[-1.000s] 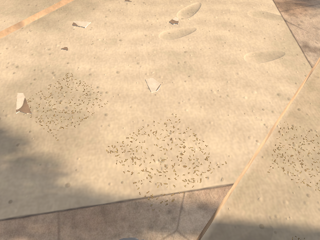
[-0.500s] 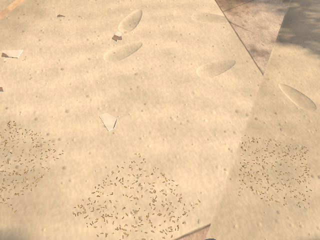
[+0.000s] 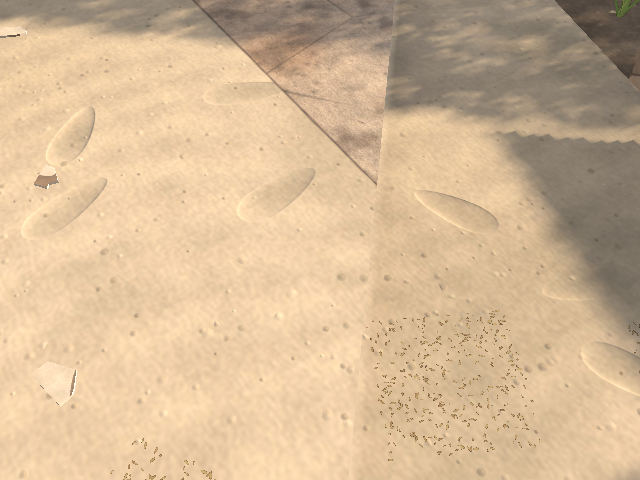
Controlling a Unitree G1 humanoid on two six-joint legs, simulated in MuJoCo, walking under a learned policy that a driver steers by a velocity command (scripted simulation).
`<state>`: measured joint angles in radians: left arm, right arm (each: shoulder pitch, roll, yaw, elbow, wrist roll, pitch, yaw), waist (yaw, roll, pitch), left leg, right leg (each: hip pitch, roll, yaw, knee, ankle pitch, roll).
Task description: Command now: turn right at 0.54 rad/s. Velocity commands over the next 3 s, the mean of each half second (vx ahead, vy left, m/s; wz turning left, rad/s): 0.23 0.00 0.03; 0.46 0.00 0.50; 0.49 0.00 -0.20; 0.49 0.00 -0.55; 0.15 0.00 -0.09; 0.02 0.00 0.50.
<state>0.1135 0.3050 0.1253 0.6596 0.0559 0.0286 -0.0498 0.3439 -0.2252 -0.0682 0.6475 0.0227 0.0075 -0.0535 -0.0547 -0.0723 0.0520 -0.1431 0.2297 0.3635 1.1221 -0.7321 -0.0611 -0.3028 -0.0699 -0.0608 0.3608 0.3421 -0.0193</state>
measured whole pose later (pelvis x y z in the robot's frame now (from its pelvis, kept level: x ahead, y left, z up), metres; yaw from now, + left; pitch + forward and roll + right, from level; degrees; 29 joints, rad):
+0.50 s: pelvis +0.14 +0.02 -0.03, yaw +4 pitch +2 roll +1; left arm 0.48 0.22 0.02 0.89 0.03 -0.08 0.03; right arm 0.12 -0.15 -0.01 0.57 -0.04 0.07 0.01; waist 0.01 0.01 -0.03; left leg -1.11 0.05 0.04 1.78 -0.44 0.06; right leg 0.00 -0.06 -0.19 0.23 -0.26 -0.03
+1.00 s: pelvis +0.42 +0.15 +0.09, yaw +22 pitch +4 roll -1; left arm 0.11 0.21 0.00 0.63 0.05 -0.03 -0.04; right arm 0.41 -0.25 -0.06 0.78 0.00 -0.06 -0.02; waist -0.06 -0.03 0.00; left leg -0.07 -0.14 -0.11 0.36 -0.33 0.14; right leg -0.79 -0.04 -0.02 0.85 -0.06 0.02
